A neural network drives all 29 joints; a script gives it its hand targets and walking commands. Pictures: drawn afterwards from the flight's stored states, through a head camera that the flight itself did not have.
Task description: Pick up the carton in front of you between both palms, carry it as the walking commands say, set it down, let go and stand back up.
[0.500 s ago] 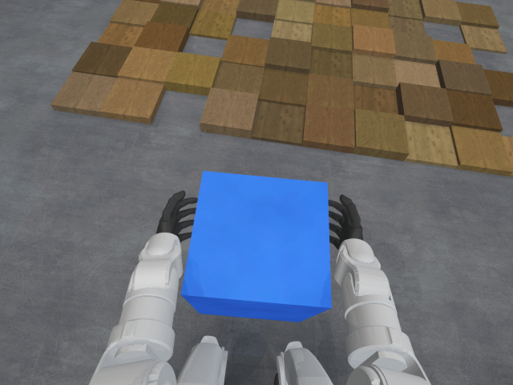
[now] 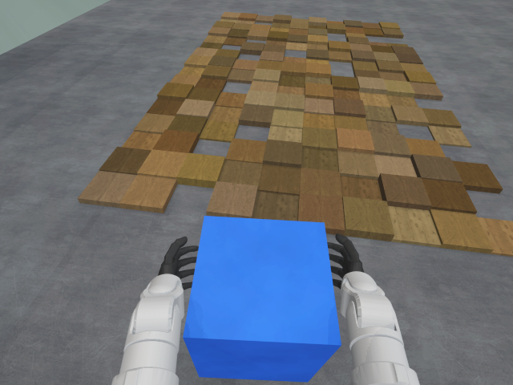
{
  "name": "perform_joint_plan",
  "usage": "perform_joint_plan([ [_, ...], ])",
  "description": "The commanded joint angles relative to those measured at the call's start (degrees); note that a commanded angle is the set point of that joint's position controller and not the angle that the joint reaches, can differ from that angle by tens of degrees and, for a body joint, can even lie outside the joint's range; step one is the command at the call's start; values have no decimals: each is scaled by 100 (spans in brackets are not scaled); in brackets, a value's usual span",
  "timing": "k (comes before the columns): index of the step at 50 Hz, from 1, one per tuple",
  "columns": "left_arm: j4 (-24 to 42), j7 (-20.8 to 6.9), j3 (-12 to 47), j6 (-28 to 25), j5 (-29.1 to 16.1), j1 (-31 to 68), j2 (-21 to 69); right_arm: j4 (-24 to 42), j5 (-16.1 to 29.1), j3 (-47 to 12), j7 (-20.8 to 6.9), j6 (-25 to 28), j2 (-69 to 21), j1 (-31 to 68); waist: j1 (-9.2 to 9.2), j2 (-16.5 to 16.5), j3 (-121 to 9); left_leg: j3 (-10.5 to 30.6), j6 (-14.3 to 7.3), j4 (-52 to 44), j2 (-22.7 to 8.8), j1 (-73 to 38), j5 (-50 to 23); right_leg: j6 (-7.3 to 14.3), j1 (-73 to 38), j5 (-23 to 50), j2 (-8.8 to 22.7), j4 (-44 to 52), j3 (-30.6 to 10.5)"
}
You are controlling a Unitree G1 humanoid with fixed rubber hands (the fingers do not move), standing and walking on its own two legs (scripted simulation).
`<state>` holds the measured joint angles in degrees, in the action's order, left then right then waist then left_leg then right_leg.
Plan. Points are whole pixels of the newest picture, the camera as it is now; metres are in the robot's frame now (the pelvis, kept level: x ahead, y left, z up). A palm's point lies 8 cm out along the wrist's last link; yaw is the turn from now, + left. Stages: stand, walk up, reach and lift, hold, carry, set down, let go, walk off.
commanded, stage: reach and lift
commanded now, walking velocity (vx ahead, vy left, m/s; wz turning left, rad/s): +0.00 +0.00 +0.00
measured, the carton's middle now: (258, 303) +0.29 +0.00 -0.06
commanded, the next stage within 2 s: hold in 0.98 s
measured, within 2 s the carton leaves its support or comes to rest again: neither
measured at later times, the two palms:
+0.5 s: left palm (167, 277) +0.29 +0.15 +0.03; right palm (352, 275) +0.29 -0.15 +0.04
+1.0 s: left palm (166, 273) +0.29 +0.15 +0.04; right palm (354, 270) +0.30 -0.15 +0.05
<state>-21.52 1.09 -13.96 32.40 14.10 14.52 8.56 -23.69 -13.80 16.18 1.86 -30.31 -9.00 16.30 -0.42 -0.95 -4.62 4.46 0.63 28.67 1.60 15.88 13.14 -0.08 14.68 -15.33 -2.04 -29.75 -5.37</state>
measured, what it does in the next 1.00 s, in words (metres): stands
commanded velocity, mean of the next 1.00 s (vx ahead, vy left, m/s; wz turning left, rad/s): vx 0.00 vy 0.00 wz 0.00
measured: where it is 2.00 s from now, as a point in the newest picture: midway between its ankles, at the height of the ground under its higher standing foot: outside the picture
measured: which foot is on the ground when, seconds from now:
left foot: down 0.00-1.00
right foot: down 0.00-1.00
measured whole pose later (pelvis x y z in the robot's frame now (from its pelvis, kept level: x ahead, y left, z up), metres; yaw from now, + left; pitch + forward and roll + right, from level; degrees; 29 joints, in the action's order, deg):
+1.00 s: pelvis +0.00 +0.00 +0.01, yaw +0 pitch -6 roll +0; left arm -15.9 -0.1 -12.1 40.5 16.0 14.6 8.6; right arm -17.9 -16.7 14.4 0.3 -38.4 -9.1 16.4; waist -0.6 -0.5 0.3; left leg 4.4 0.4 20.5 1.4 4.7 10.3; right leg -0.1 3.4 -12.3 -1.6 -21.4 -5.7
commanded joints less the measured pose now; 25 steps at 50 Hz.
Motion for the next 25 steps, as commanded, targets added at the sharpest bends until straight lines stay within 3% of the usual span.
perform_joint_plan([
  [1,16,-1473,2981,62,-1067,2896,5373,-383,958,-3006,-1561,-270,-5648,2398,-24,23,-749,-29,-55,-528,327,-1067,-769,1,-193,822,-230,775,-3],
  [6,-181,-1561,2613,98,-914,3378,5372,-578,815,-2638,-1639,-305,-5640,2884,-21,19,-490,-73,-111,-589,302,-1055,-245,55,-105,231,-195,873,35],
  [14,-32,-1581,2762,56,-985,3845,5481,-432,848,-2745,-1678,-258,-5721,3339,8,43,-979,-101,-87,-588,305,-1282,-368,44,-359,371,-218,841,84],
  [25,167,-1511,2801,203,-974,3449,5466,-208,838,-2773,-1693,-374,-5522,3033,-9,114,-992,-94,-26,-752,309,-1580,-870,32,-571,792,-287,964,126],
])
